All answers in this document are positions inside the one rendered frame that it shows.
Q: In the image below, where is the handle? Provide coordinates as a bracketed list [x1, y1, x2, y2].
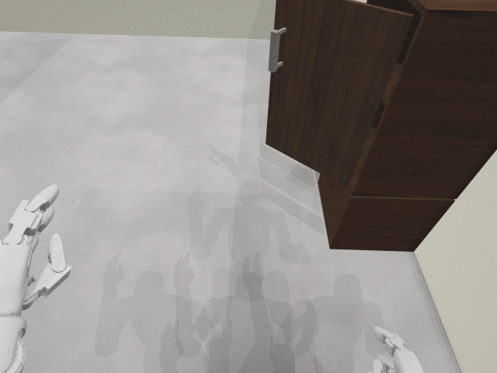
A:
[268, 27, 287, 72]

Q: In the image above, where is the robot left forearm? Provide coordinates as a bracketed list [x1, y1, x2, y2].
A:
[0, 315, 27, 373]

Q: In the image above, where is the cupboard door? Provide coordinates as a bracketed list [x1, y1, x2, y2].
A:
[266, 0, 414, 187]

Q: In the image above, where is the robot left hand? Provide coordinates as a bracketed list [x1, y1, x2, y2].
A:
[0, 184, 71, 316]

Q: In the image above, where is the robot right hand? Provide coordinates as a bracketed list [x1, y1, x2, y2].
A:
[368, 326, 425, 373]

